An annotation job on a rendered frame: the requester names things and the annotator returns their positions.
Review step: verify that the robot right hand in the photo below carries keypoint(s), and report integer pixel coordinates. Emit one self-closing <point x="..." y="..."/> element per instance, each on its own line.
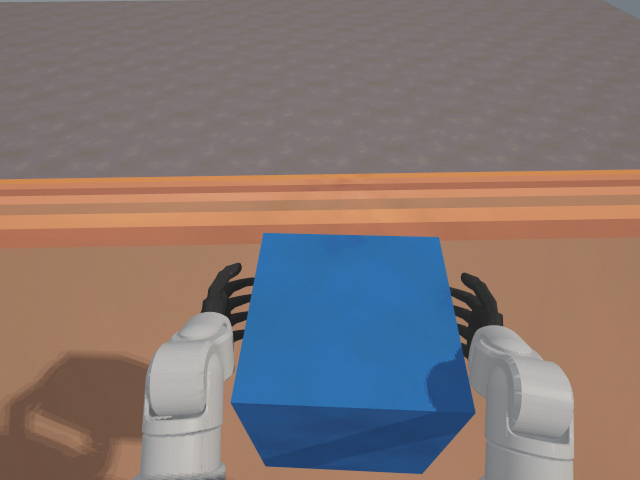
<point x="484" y="309"/>

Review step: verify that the robot right forearm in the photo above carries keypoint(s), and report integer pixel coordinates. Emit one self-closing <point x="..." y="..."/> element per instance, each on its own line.
<point x="529" y="420"/>

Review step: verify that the robot left hand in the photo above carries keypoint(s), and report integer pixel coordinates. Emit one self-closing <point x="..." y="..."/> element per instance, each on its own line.
<point x="219" y="292"/>

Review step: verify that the robot left forearm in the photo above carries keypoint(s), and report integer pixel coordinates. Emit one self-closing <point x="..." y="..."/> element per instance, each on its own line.
<point x="183" y="402"/>

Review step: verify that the carton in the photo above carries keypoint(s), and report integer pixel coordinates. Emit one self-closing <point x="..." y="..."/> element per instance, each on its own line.
<point x="351" y="357"/>

